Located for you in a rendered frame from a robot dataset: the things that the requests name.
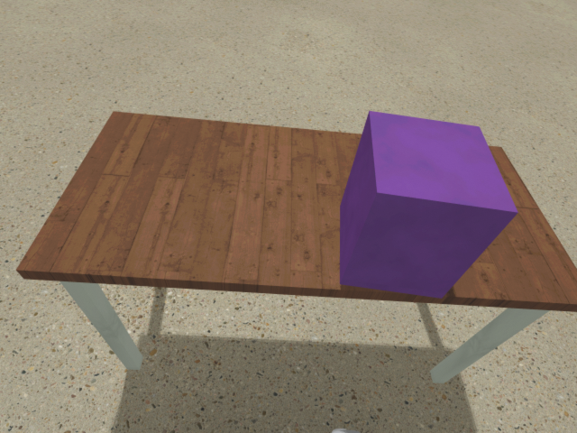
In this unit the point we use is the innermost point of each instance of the carton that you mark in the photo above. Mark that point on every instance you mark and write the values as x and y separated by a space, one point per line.
423 201

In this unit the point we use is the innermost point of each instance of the table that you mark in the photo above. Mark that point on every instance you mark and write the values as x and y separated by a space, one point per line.
173 202

